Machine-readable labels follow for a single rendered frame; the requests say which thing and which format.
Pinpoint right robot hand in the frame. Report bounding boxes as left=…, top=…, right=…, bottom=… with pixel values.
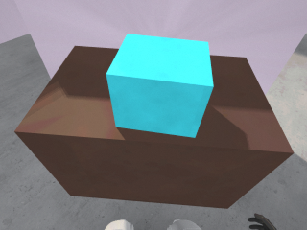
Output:
left=248, top=213, right=277, bottom=230

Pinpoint carton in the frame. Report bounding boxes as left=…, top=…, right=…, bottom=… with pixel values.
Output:
left=106, top=34, right=214, bottom=138

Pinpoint robot thigh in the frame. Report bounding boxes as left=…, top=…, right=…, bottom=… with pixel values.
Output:
left=105, top=219, right=134, bottom=230
left=167, top=219, right=201, bottom=230

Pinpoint pedestal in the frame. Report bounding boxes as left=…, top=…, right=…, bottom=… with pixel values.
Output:
left=14, top=46, right=294, bottom=209

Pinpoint left robot thigh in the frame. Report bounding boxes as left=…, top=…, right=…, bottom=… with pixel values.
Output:
left=105, top=219, right=134, bottom=230

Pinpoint right robot thigh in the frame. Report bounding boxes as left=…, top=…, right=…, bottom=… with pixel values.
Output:
left=167, top=219, right=201, bottom=230

